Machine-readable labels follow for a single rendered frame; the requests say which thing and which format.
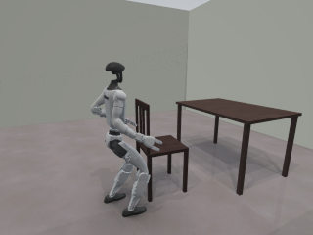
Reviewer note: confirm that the left robot hand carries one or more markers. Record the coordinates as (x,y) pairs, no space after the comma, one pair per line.
(131,122)

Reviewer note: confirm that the robot right upper arm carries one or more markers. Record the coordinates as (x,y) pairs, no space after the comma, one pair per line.
(119,99)

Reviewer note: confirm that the left robot forearm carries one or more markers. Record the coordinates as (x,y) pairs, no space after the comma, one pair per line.
(102,113)

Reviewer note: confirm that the right robot forearm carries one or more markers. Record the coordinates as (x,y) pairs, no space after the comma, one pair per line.
(124,129)

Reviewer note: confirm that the right robot hand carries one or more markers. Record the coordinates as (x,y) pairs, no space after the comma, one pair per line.
(149,142)

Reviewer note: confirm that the table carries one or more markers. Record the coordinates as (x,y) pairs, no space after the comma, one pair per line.
(247,114)

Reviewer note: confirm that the robot left upper arm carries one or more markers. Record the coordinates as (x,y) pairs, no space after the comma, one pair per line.
(95,108)

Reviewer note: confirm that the chair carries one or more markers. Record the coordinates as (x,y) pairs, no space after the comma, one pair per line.
(169,146)

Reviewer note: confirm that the robot left foot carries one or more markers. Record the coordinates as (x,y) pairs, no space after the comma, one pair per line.
(116,197)

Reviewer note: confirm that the robot head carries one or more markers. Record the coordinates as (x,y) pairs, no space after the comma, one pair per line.
(115,68)

